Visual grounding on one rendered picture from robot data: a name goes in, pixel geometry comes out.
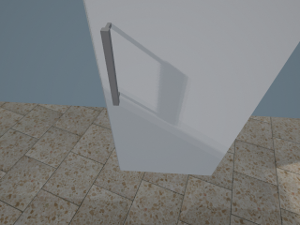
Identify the handle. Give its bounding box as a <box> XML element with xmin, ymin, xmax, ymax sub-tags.
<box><xmin>100</xmin><ymin>22</ymin><xmax>120</xmax><ymax>106</ymax></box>

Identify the fridge door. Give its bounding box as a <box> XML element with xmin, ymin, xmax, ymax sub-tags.
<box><xmin>84</xmin><ymin>0</ymin><xmax>300</xmax><ymax>176</ymax></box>

